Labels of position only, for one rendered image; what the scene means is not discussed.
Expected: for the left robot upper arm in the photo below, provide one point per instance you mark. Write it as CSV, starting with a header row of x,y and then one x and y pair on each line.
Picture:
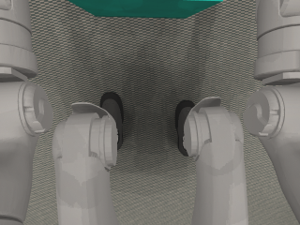
x,y
25,113

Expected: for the right robot upper arm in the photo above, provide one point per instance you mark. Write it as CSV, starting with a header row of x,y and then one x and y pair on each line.
x,y
273,115

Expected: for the robot left forearm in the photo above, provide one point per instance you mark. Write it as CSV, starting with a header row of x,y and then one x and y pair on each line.
x,y
17,61

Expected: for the robot right forearm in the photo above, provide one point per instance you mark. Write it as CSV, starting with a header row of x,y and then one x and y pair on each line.
x,y
278,36

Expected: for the carton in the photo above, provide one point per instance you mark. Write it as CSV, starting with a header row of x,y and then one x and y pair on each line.
x,y
165,9

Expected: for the left robot foot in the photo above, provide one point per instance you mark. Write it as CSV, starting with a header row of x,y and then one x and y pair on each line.
x,y
112,103

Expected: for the right robot thigh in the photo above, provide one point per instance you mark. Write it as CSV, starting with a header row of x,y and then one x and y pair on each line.
x,y
221,185

